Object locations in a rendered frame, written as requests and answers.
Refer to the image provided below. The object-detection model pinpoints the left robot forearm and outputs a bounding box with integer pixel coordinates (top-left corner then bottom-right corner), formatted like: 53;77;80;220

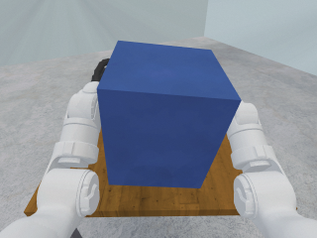
37;81;101;208

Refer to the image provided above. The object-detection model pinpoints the carton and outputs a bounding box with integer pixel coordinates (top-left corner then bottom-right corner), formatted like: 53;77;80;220
96;41;242;188

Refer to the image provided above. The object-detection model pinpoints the table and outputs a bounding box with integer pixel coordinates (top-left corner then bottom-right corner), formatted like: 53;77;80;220
24;127;297;238

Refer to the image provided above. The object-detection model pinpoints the robot left upper arm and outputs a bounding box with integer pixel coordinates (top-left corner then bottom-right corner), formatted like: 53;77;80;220
0;168;100;238

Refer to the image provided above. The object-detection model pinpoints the left robot hand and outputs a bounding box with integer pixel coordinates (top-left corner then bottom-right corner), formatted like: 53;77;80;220
91;59;109;82

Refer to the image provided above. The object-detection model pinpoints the robot right upper arm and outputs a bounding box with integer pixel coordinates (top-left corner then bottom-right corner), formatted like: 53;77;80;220
233;171;317;238

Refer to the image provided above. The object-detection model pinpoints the right robot forearm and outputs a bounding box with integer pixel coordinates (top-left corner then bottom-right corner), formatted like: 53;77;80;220
227;100;297;209

